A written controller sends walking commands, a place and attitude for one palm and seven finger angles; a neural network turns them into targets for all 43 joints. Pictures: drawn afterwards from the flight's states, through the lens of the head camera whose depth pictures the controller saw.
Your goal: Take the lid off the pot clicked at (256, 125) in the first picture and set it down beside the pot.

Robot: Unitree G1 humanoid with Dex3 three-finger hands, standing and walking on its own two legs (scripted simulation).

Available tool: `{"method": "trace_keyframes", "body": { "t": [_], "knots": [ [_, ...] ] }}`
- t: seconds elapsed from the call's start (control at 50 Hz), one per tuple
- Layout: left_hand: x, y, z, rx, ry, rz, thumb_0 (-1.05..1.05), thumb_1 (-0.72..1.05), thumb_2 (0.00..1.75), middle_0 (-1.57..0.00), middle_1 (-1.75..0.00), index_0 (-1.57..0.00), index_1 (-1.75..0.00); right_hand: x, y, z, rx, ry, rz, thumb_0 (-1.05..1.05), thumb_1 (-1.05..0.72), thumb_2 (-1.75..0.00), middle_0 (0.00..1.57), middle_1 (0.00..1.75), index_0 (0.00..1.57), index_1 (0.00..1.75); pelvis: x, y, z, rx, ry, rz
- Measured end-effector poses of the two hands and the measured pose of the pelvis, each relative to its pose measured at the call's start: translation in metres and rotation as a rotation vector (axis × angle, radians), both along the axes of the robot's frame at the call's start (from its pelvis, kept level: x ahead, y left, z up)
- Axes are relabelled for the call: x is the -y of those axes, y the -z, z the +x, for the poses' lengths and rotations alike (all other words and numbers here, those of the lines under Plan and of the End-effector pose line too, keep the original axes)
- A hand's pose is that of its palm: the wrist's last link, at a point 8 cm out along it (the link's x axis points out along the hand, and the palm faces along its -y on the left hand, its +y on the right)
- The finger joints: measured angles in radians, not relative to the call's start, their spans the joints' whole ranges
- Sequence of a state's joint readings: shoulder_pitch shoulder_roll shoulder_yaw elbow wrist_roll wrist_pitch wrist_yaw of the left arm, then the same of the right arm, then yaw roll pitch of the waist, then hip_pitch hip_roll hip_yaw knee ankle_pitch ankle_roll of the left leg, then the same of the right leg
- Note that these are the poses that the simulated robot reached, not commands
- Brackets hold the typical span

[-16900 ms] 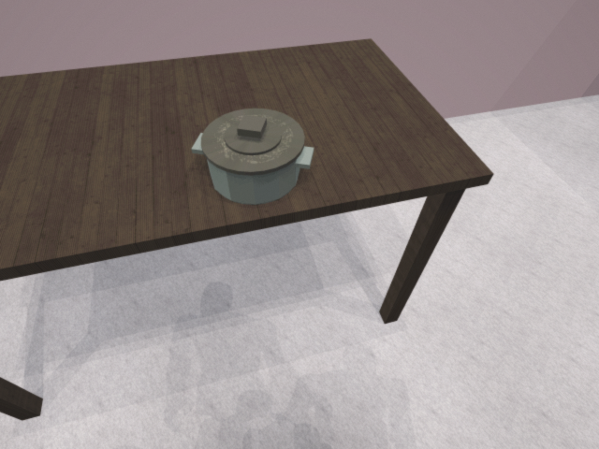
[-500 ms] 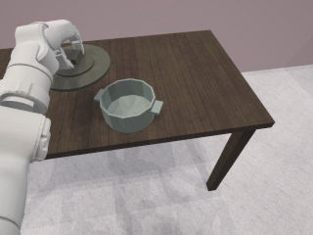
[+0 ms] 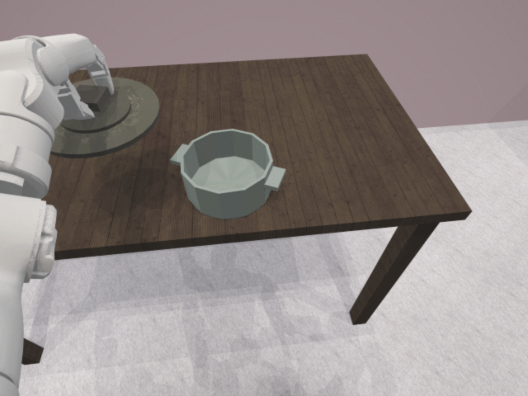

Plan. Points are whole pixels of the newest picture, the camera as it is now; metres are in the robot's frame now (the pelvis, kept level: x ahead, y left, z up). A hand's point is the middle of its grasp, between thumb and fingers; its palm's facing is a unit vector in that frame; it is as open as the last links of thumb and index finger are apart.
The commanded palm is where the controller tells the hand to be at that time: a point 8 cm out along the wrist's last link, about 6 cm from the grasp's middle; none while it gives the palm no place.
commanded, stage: move the lid sideways beside the pot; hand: left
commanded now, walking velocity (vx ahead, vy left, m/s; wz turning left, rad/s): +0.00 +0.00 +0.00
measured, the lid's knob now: (89, 98) +0.50 +0.25 +0.20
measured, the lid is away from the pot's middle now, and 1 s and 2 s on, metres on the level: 0.19 0.23 0.23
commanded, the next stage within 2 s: lower the lid onto the table in 0.54 s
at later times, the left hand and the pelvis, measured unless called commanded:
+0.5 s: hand (39, 103) +0.46 +0.30 +0.22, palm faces -0.32 -0.10 -0.94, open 7.9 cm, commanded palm +0.47 +0.30 +0.30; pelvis +0.00 +0.00 +0.00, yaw +0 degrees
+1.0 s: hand (59, 112) +0.47 +0.29 +0.20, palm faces -0.38 -0.13 -0.92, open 7.9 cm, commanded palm +0.48 +0.30 +0.27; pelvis +0.01 +0.01 +0.00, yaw +0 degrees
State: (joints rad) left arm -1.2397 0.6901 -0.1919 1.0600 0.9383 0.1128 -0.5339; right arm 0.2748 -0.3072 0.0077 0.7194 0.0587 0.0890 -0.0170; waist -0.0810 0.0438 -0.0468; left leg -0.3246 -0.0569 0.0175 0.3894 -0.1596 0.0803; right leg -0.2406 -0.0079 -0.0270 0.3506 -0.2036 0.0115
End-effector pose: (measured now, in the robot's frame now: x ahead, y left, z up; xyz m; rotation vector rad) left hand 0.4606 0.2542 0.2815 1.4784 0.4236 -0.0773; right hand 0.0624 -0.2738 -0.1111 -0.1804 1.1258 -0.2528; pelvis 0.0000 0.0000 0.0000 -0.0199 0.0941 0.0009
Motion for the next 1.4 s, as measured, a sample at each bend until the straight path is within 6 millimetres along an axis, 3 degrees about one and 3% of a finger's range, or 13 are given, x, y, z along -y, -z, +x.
{"method": "trace_keyframes", "body": {
  "t": [0.5, 0.74, 1.08, 1.4],
  "knots": [
    [-0.046, 0.001, -0.003, -0.022, -0.035, 0.013, -0.03, 0.33, 0.77, -0.87, -1.08, -0.51, -0.9, -0.003, 0.002, -0.026, -0.111, 0.037, -0.002, 0.01, -0.9, -0.9, 0.2, 0.3, 0.2, 0.3, -0.005, 0.0, 0.002, -0.017, -0.001, -0.008],
    [-0.045, 0.005, 0.001, -0.048, -0.043, -0.007, -0.03, 0.33, 0.77, -0.87, -1.08, -0.51, -0.9, -0.002, 0.001, -0.024, -0.122, 0.027, -0.009, 0.01, -0.9, -0.9, 0.2, 0.3, 0.2, 0.3, -0.006, 0.0, 0.003, -0.024, -0.011, -0.011],
    [-0.038, 0.03, 0.017, -0.073, -0.023, -0.02, -0.03, 0.34, 0.77, -0.87, -1.08, -0.5, -0.9, 0.001, 0.0, -0.027, -0.133, 0.06, -0.011, 0.0, -0.9, -0.9, 0.2, 0.3, 0.2, 0.3, -0.005, 0.002, 0.009, -0.045, 0.004, -0.011],
    [-0.047, 0.054, 0.01, -0.107, -0.027, -0.023, -0.03, 0.34, 0.77, -0.87, -1.09, -0.5, -0.9, 0.002, 0.001, -0.026, -0.14, 0.076, -0.016, 0.0, -0.9, -0.9, 0.2, 0.3, 0.2, 0.3, -0.003, 0.004, 0.01, -0.044, 0.009, -0.014]
  ]
}}
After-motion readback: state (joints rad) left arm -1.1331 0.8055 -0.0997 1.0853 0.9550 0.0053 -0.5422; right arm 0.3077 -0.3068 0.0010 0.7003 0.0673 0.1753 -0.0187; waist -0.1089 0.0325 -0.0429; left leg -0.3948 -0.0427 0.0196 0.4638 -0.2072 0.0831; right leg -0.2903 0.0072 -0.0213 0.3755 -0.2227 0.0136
